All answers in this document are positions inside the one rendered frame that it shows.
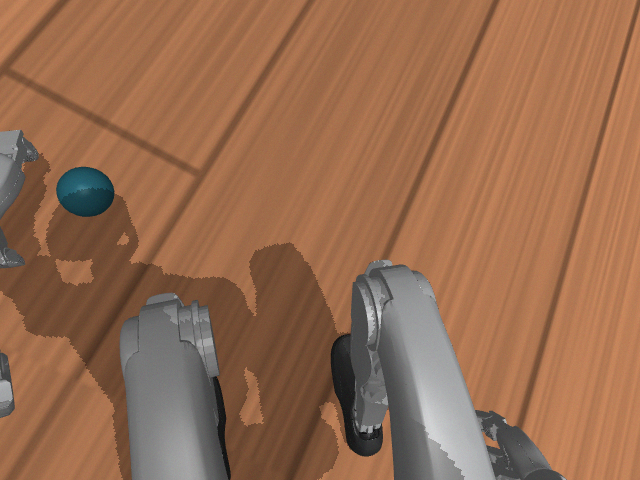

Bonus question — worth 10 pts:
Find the ball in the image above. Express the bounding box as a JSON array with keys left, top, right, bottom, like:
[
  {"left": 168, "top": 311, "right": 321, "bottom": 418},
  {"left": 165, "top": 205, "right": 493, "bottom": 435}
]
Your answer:
[{"left": 56, "top": 167, "right": 114, "bottom": 217}]

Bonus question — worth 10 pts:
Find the right robot hand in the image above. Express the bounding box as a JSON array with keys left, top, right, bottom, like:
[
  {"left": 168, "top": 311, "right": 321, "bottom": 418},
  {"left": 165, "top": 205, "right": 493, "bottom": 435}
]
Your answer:
[{"left": 475, "top": 410, "right": 552, "bottom": 480}]

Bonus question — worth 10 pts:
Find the right robot foot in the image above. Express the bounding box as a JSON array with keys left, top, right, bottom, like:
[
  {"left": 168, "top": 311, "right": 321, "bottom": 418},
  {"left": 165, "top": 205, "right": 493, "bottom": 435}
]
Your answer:
[{"left": 331, "top": 334, "right": 383, "bottom": 457}]

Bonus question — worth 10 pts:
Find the left robot foot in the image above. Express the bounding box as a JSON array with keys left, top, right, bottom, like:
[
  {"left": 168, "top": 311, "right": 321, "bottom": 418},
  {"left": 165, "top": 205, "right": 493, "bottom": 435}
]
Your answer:
[{"left": 213, "top": 376, "right": 231, "bottom": 480}]

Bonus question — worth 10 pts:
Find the left robot hand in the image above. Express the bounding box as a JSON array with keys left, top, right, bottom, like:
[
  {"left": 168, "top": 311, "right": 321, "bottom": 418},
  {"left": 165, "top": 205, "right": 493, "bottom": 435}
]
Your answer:
[{"left": 0, "top": 130, "right": 39, "bottom": 268}]

